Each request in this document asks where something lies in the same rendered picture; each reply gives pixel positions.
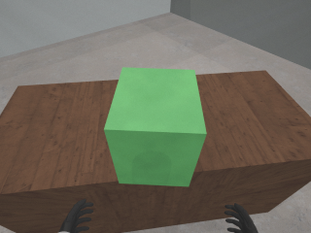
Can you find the robot left hand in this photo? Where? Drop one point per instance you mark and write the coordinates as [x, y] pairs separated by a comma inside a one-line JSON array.
[[72, 220]]

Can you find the pedestal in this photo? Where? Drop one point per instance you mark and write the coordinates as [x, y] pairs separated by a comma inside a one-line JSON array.
[[54, 153]]

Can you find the robot right hand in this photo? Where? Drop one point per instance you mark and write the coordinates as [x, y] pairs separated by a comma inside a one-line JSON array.
[[245, 223]]

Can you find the carton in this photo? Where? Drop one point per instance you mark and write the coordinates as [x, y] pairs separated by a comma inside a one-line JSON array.
[[155, 128]]

